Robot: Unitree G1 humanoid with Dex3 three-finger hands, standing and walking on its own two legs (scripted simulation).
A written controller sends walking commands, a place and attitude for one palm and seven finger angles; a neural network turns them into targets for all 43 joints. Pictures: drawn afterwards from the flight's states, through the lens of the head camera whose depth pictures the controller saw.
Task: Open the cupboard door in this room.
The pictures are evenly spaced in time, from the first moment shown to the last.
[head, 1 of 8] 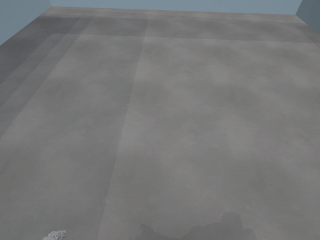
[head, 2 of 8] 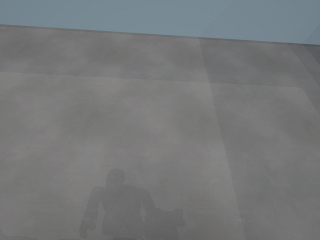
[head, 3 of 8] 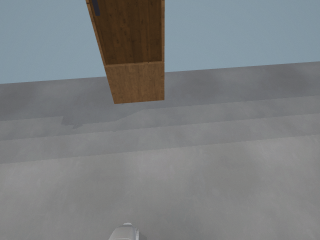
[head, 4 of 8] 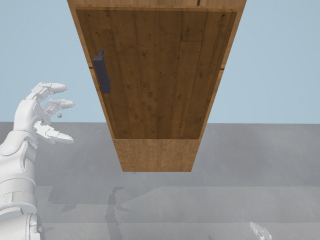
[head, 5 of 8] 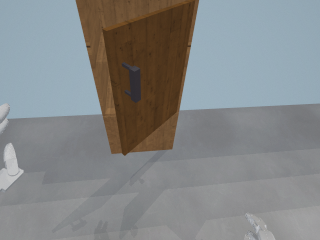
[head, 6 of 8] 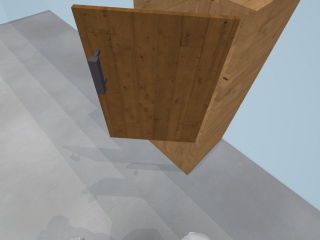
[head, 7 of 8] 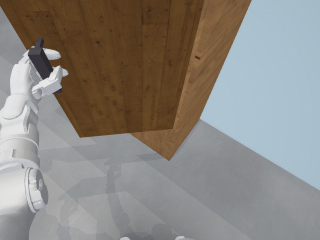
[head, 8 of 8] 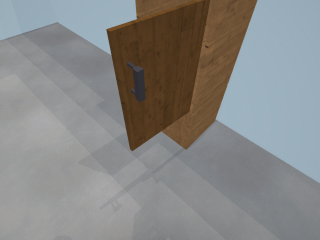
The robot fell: no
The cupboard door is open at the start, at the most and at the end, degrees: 0 87 84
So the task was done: yes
